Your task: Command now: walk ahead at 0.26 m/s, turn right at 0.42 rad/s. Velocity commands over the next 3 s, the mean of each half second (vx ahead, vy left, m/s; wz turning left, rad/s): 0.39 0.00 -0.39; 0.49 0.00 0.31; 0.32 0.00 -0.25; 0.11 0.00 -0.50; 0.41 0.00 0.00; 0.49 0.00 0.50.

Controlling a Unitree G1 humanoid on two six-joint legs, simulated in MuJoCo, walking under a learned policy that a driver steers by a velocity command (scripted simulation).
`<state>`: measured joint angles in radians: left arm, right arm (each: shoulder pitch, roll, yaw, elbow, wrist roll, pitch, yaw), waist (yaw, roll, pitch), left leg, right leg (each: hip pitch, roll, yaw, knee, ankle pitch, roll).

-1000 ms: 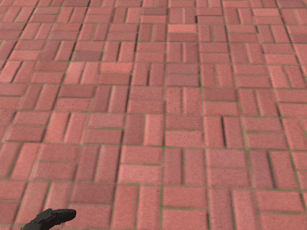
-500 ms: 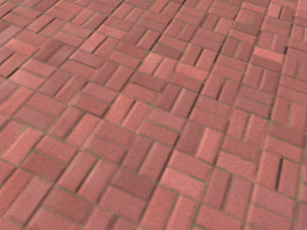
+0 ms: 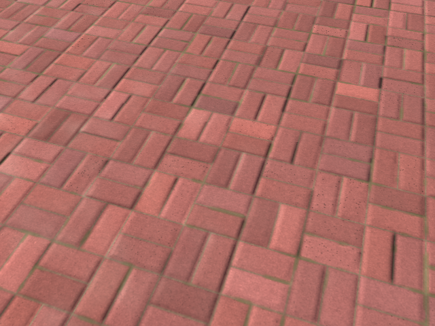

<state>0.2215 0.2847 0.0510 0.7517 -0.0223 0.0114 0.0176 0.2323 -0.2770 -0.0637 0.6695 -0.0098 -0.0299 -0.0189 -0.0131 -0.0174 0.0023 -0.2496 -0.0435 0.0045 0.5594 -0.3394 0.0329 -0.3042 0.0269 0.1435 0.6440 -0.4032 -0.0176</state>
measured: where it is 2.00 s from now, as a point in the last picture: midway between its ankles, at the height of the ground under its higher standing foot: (285, 240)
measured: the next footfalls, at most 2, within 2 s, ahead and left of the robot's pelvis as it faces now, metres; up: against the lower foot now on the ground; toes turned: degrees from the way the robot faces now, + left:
right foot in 0.34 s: +0.22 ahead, -0.21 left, +0.00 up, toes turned -15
left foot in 0.88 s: +0.57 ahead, -0.09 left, +0.00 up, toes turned -1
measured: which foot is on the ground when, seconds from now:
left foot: down 0.00-0.34, up 0.36-0.86, down 0.88-1.00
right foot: up 0.00-0.32, down 0.34-0.90, up 0.92-1.00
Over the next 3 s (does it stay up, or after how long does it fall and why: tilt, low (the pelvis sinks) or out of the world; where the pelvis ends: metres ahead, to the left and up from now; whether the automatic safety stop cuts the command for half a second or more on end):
stays up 1.21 -0.38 0.01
